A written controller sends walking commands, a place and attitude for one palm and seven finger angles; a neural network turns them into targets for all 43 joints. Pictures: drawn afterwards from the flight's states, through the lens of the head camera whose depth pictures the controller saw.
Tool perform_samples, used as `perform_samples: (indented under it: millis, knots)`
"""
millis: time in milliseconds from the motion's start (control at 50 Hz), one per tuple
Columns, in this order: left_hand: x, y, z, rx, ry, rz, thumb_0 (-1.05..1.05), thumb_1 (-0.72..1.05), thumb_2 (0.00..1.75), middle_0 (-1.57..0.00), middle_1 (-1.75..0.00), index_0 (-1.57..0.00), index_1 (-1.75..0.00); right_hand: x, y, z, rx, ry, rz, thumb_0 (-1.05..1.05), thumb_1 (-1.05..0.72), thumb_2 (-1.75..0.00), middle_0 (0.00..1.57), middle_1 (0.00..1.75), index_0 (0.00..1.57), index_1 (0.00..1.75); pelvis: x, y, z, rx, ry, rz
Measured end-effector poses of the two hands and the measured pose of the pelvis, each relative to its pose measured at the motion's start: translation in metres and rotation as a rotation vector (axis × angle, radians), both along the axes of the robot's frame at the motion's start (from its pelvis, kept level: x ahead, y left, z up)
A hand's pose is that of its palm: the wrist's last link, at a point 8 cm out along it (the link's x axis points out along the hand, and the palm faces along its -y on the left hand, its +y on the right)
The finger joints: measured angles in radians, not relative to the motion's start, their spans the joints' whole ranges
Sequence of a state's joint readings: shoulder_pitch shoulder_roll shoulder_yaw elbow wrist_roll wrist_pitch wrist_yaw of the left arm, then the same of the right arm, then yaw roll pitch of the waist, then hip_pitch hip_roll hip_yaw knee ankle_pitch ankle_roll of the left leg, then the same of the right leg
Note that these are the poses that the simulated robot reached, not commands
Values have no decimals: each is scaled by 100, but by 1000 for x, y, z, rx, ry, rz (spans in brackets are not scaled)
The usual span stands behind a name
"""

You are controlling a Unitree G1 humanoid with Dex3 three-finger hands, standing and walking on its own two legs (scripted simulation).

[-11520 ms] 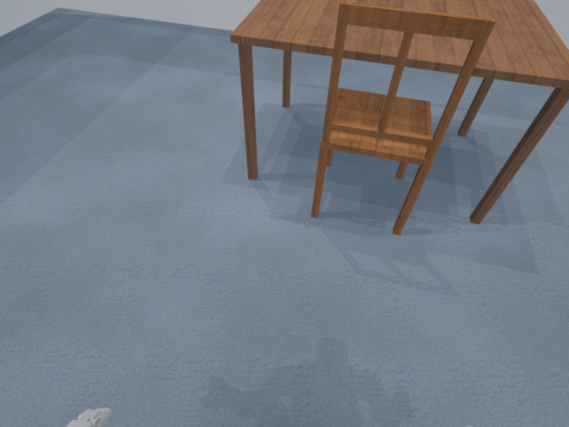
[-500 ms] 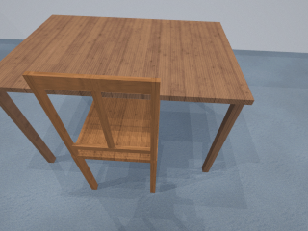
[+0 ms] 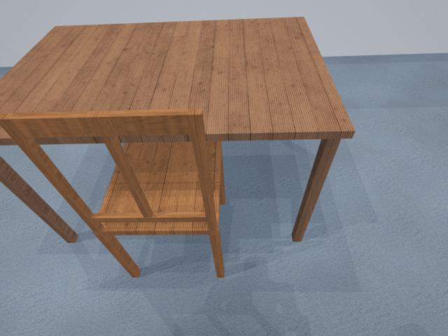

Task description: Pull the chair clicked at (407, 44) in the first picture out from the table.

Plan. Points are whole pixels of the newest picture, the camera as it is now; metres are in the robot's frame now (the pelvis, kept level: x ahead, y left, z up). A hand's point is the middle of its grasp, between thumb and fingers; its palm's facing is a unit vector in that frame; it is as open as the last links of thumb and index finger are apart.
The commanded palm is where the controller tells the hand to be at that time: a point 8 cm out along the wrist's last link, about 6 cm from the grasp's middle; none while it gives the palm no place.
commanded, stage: come to a stop and stand still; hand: left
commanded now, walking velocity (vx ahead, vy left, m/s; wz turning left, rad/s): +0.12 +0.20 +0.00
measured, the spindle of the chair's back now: (131, 181) +0.48 +0.28 -0.07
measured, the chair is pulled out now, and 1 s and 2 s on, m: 0.00 0.00 0.00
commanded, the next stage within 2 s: look again from close up in 1.02 s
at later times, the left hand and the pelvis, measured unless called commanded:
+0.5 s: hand out of the picture +0.00 +0.23 -0.17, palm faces +0.06 -0.97 -0.24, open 7.3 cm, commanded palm none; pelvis -0.01 +0.04 +0.00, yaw +1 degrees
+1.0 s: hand out of the picture +0.01 +0.26 -0.17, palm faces +0.00 -0.98 -0.20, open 7.3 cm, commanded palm none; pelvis +0.00 +0.08 +0.00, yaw -1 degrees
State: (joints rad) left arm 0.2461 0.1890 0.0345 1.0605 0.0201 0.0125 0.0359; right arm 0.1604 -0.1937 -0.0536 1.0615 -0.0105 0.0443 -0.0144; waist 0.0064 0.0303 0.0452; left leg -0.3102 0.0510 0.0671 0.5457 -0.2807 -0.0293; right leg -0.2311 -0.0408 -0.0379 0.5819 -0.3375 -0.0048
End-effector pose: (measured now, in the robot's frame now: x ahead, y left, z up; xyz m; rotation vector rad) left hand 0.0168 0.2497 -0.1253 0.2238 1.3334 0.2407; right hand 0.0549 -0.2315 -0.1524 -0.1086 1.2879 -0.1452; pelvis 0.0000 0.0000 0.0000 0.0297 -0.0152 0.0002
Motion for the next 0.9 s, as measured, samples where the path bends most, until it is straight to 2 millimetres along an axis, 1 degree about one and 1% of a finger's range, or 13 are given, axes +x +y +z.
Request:
perform_samples:
  millis: [60, 120, 200, 280, 360, 420, 460, 520, 600, 720, 900]
  knots:
    - [1, -17, 9, -21, -10, -6, 0, 91, 90, -20, -30, -20, -30, -17, -11, 4, 10, 41, -6, 0, -92, -90, 20, 30, 20, 30, 3, -8, 8, 10, 4, -11]
    - [4, -31, 14, -43, -13, -9, 0, 91, 90, -20, -30, -20, -30, -33, -18, 8, 10, 72, -15, 0, -91, -90, 20, 30, 20, 30, 5, -12, 14, 20, 12, -16]
    - [4, -31, 16, -36, -11, 4, 1, 93, 90, -21, -30, -21, -30, -48, -23, 11, -3, 121, -13, 0, -91, -90, 20, 30, 20, 30, 4, -12, 17, 23, 18, -7]
    - [-4, -23, 14, -32, -3, 26, 0, 92, 90, -21, -30, -21, -30, -49, -19, 12, -19, 143, 4, 1, -91, -90, 20, 30, 20, 30, 1, -7, 16, 20, 19, 4]
    - [-15, -9, 4, -30, 16, 25, 0, 92, 90, -21, -30, -21, -30, -38, -6, 12, -33, 93, 21, 1, -91, -90, 20, 30, 20, 30, -4, 5, 10, 0, 20, 6]
    - [-20, 6, -8, -42, 13, 16, 0, 91, 90, -21, -30, -21, -30, -26, 8, 10, -48, 14, 39, 1, -91, -90, 20, 30, 20, 30, -7, 20, 0, -37, 19, 26]
    - [-21, 15, -13, -49, 3, 20, 0, 91, 90, -21, -30, -21, -30, -20, 21, 12, -49, -17, 57, 1, -91, -90, 20, 30, 20, 30, -9, 29, -2, -36, 4, 22]
    - [-20, 28, -15, -59, -15, 13, 0, 91, 90, -21, -30, -21, -30, -14, 41, 14, -42, -55, 73, 0, -92, -90, 20, 30, 20, 30, -12, 41, -2, -40, -11, 18]
    - [-18, 41, -14, -72, -33, -2, 0, 91, 90, -20, -30, -20, -30, -12, 55, 19, -49, -80, 83, 0, -94, -90, 20, 30, 20, 30, -14, 55, 0, -42, -16, 10]
    - [-19, 54, -13, -87, -13, -27, 0, 91, 90, -20, -30, -20, -30, -19, 68, 24, -54, -60, 80, 0, -94, -90, 20, 30, 20, 30, -14, 69, 3, -36, -1, -1]
    - [-20, 59, -16, -102, 41, -27, 0, 91, 90, -20, -30, -20, -30, -46, 79, 20, -56, 40, 50, 0, -92, -90, 20, 30, 20, 30, -6, 78, 5, -32, 1, -8]
